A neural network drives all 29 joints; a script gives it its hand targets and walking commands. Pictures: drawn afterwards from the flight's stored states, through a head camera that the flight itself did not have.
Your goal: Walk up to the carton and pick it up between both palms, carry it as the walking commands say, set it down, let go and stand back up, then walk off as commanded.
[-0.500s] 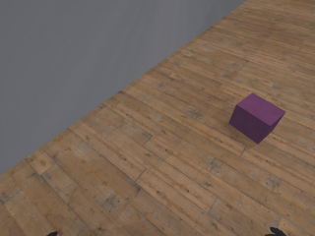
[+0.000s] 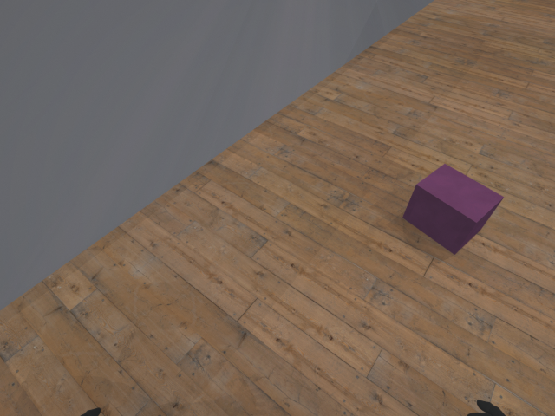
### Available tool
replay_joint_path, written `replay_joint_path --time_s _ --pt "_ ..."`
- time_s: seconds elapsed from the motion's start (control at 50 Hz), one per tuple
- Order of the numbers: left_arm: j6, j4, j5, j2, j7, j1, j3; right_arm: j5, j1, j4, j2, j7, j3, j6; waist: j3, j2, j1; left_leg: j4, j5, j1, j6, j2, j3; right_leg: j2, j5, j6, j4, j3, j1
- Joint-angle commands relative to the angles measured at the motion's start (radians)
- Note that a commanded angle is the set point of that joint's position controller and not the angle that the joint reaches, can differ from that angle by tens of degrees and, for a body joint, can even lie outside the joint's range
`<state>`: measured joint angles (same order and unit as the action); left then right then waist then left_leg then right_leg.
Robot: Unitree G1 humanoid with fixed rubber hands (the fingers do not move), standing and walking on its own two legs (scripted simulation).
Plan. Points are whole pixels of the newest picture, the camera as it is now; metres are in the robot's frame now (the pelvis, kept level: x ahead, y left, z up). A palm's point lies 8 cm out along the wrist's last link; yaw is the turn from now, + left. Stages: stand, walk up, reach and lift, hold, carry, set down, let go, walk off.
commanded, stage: walk up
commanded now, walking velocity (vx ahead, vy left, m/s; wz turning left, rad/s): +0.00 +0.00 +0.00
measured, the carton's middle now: (449, 208) +1.07 -0.78 -0.67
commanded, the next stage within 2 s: none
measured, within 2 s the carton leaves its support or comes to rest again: neither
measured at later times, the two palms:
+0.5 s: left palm (143, 345) +0.26 +0.24 -0.08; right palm out of the picture +0.06 -0.47 -0.09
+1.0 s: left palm (257, 225) +0.51 +0.06 -0.09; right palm out of the picture +0.10 -0.49 -0.06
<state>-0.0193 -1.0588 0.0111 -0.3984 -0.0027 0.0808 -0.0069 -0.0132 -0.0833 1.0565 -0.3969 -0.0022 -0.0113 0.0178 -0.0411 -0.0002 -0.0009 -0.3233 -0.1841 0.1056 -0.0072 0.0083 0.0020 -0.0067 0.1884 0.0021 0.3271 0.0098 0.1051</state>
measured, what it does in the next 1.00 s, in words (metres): walks ahead, turning right: right foot, then left foot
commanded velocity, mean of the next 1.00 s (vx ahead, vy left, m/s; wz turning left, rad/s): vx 0.00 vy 0.00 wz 0.00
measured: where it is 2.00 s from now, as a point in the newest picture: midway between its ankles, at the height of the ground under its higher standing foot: (389, 328)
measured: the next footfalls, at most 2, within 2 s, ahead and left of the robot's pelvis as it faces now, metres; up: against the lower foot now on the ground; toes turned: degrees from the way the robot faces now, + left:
right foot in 0.46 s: +0.12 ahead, -0.23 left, +0.00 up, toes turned -21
left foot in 0.80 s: +0.34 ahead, -0.06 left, +0.00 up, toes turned -20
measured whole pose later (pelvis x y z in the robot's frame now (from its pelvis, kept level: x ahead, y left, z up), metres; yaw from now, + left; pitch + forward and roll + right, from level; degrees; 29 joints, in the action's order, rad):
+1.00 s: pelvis +0.24 -0.16 -0.02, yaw -30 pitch +0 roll +1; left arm -0.05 -0.70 0.02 -0.49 0.09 0.27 -0.10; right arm -0.03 -0.40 0.70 -0.51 0.03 -0.09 0.13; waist -0.02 -0.06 0.06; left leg -0.56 -0.30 0.25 0.01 0.08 0.16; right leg -0.05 0.36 0.00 0.90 -0.04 0.50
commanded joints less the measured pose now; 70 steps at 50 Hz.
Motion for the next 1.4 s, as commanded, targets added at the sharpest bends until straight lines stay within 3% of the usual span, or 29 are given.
replay_joint_path --time_s 0.0,0.14,0.16,0.2,0.22,0.26,0.32,0.4,0.44,0.46,0.48,0.5,0.52,0.6,0.7,0.76,0.78,0.8,0.82,0.84,0.92,1.04,1.1,1.12,1.14,1.16,1.2,1.26,1.38 --pt "-0.009 0.042 0.0 -0.175 -0.004 -0.035 -0.03 0.0 0.035 -0.042 -0.174 -0.004 -0.031 0.009 0.062 0.001 0.0 0.043 0.148 -0.011 0.032 0.123 -0.092 -0.126 -0.146 -0.029 -0.047 -0.095 -0.004" --pt "-0.009 0.042 0.0 -0.175 -0.005 -0.034 -0.031 0.0 0.033 -0.042 -0.174 -0.004 -0.031 0.009 0.062 0.001 0.0 0.044 0.151 -0.014 0.032 0.123 -0.091 -0.126 -0.15 -0.029 -0.049 -0.095 -0.006" --pt "0.012 0.184 0.027 -0.273 0.055 0.006 -0.107 -0.022 -0.036 -0.128 -0.323 0.001 -0.117 0.04 0.092 -0.018 0.04 -0.049 -0.223 -0.2 0.087 0.12 -0.052 -0.047 0.136 -0.073 0.097 -0.151 0.234" --pt "0.034 0.281 0.045 -0.197 0.1 -0.135 -0.108 -0.023 -0.178 -0.132 -0.382 -0.007 -0.157 0.061 0.005 0.154 0.116 0.185 -0.531 -0.223 0.226 0.446 -0.35 -0.048 0.258 -0.027 0.518 -0.09 0.599" --pt "0.038 0.283 0.053 -0.207 0.108 -0.108 -0.116 -0.022 -0.108 -0.177 -0.356 -0.011 -0.156 0.068 -0.026 0.067 0.072 0.183 -0.449 -0.126 0.253 0.509 -0.361 -0.103 0.226 -0.006 0.629 -0.136 0.626" --pt "0.035 0.27 0.04 -0.23 0.131 -0.009 -0.129 -0.022 -0.04 -0.232 -0.311 -0.01 -0.152 0.077 -0.032 0.063 0.015 0.18 -0.358 -0.054 0.22 0.453 -0.2 -0.152 0.182 0.014 0.609 -0.131 0.56" --pt "0.035 0.288 0.025 -0.217 0.165 -0.003 -0.138 -0.037 -0.01 -0.254 -0.323 -0.001 -0.156 0.082 -0.04 0.153 0.007 0.157 -0.283 0.07 0.174 0.347 0.027 -0.144 0.162 0.015 0.478 -0.026 0.374" --pt "0.026 0.285 0.014 -0.214 0.165 0.036 -0.142 -0.043 -0.025 -0.259 -0.347 0.007 -0.154 0.069 -0.029 0.138 -0.006 0.025 -0.311 0.138 0.158 0.302 0.128 -0.073 0.132 -0.013 0.366 0.115 0.222" --pt "0.013 0.247 0.017 -0.251 0.145 0.188 -0.159 -0.035 -0.033 -0.277 -0.32 0.011 -0.138 0.058 0.021 0.026 -0.08 -0.253 -0.229 0.232 0.143 0.253 0.185 -0.006 0.14 -0.034 0.274 0.147 0.018" --pt "0.004 0.213 0.021 -0.311 0.123 0.355 -0.183 -0.027 -0.038 -0.3 -0.259 0.015 -0.116 0.053 0.056 -0.18 -0.164 -0.635 -0.093 0.342 0.111 0.168 0.242 -0.039 0.278 -0.088 0.146 0.018 -0.127" --pt "-0.006 0.243 0.016 -0.428 0.106 0.398 -0.204 -0.002 -0.027 -0.363 -0.198 0.021 -0.088 0.058 0.041 -0.433 -0.169 -0.889 -0.421 0.65 0.039 0.005 0.17 -0.309 0.443 -0.224 -0.138 -0.618 -0.151" --pt "-0.008 0.282 -0.004 -0.434 0.095 0.309 -0.195 0.015 -0.015 -0.363 -0.267 0.02 -0.093 0.057 0.084 -0.148 -0.117 -0.918 -0.346 0.618 0.03 0.104 -0.029 -0.362 0.483 -0.265 -0.132 -0.676 -0.114" --pt "-0.014 0.305 -0.004 -0.392 0.085 0.257 -0.187 0.02 -0.052 -0.345 -0.293 0.024 -0.107 0.061 0.055 -0.076 -0.076 -0.906 -0.292 0.59 0.046 0.123 -0.033 -0.337 0.511 -0.265 -0.11 -0.592 -0.053" --pt "-0.037 0.357 0.006 -0.305 0.076 0.183 -0.157 -0.005 -0.189 -0.315 -0.281 0.036 -0.117 0.071 -0.018 -0.138 -0.004 -0.604 -0.234 0.404 0.007 0.114 0.009 -0.187 0.204 -0.23 -0.064 -0.282 0.149" --pt "-0.043 0.421 0.008 -0.301 0.082 0.208 -0.156 -0.013 -0.163 -0.368 -0.241 0.046 -0.117 0.082 -0.012 -0.159 -0.018 -0.393 -0.118 0.294 0.009 0.075 0.044 -0.188 0.228 -0.24 -0.051 -0.272 0.209" --pt "-0.041 0.456 0.012 -0.261 0.079 0.163 -0.14 -0.015 -0.323 -0.337 -0.251 0.038 -0.138 0.101 0.019 -0.076 0.079 -0.246 -0.029 0.003 0.03 0.02 0.077 -0.12 0.241 -0.186 0.14 -0.223 0.373" --pt "-0.045 0.47 0.011 -0.219 0.076 0.171 -0.125 -0.024 -0.422 -0.321 -0.291 0.025 -0.152 0.109 0.055 0.055 0.133 -0.166 -0.171 -0.148 0.058 0.049 -0.011 -0.053 0.182 -0.149 0.366 -0.17 0.477" --pt "-0.051 0.495 0.003 -0.141 0.072 0.187 -0.107 -0.041 -0.504 -0.338 -0.396 0.014 -0.173 0.123 0.081 0.292 0.161 0.04 -0.522 -0.232 0.163 0.354 -0.529 0.105 0.248 -0.067 0.735 -0.111 0.675" --pt "-0.044 0.47 0.013 -0.226 0.057 0.245 -0.122 -0.004 -0.414 -0.378 -0.412 0.013 -0.173 0.124 0.06 0.144 0.084 0.136 -0.698 -0.098 0.237 0.491 -0.719 0.062 0.291 -0.042 0.882 -0.194 0.683" --pt "-0.044 0.443 0.01 -0.28 0.057 0.256 -0.133 0.013 -0.314 -0.402 -0.374 0.015 -0.156 0.122 0.001 0.05 0.036 0.11 -0.653 0.011 0.265 0.461 -0.62 -0.006 0.21 -0.034 0.896 -0.208 0.655" --pt "-0.044 0.412 0.007 -0.251 0.085 0.243 -0.137 -0.015 -0.301 -0.414 -0.336 0.024 -0.141 0.121 -0.041 0.176 0.036 0.083 -0.252 0.13 0.218 0.309 -0.193 -0.07 0.182 -0.001 0.634 -0.105 0.525" --pt "-0.046 0.415 0.005 -0.198 0.109 0.109 -0.134 -0.015 -0.315 -0.41 -0.355 0.033 -0.142 0.111 0.002 0.166 0.049 0.0 -0.01 0.155 0.193 0.282 0.026 -0.024 0.071 -0.018 0.323 0.057 0.311" --pt "-0.051 0.369 0.006 -0.23 0.093 0.217 -0.159 -0.006 -0.316 -0.413 -0.313 0.031 -0.121 0.093 0.069 0.047 -0.033 -0.278 0.098 0.282 0.143 0.236 0.125 0.047 0.014 -0.053 0.205 0.094 -0.012" --pt "-0.055 0.344 0.007 -0.284 0.077 0.344 -0.183 -0.008 -0.325 -0.426 -0.263 0.029 -0.103 0.091 0.124 -0.103 -0.107 -0.557 0.092 0.379 0.112 0.179 0.152 -0.017 0.119 -0.09 0.161 -0.037 -0.164" --pt "-0.065 0.371 0.005 -0.372 0.06 0.39 -0.197 0.003 -0.322 -0.46 -0.208 0.028 -0.083 0.09 0.142 -0.313 -0.123 -0.838 -0.316 0.638 0.052 0.06 0.122 -0.319 0.318 -0.215 0.002 -0.571 -0.232" --pt "-0.065 0.399 -0.015 -0.409 0.055 0.335 -0.193 0.02 -0.304 -0.444 -0.294 0.021 -0.095 0.082 0.154 -0.153 -0.095 -0.895 -0.317 0.659 0.05 0.09 -0.024 -0.399 0.351 -0.302 -0.034 -0.691 -0.173" --pt "-0.067 0.413 -0.024 -0.341 0.042 0.266 -0.171 0.021 -0.309 -0.419 -0.303 0.02 -0.104 0.081 0.069 -0.069 -0.053 -0.857 -0.239 0.648 0.052 0.141 -0.058 -0.332 0.19 -0.293 0.0 -0.504 -0.062" --pt "-0.07 0.419 -0.011 -0.297 0.044 0.223 -0.152 -0.004 -0.384 -0.376 -0.275 0.036 -0.107 0.082 0.041 -0.143 -0.005 -0.625 -0.239 0.475 0.015 0.117 -0.005 -0.214 -0.104 -0.262 0.059 -0.259 0.102" --pt "-0.07 0.446 0.0 -0.307 0.06 0.195 -0.139 -0.005 -0.302 -0.392 -0.232 0.056 -0.115 0.089 0.018 -0.161 0.015 -0.327 -0.063 0.19 0.024 0.041 0.09 -0.186 0.188 -0.225 0.085 -0.2 0.333"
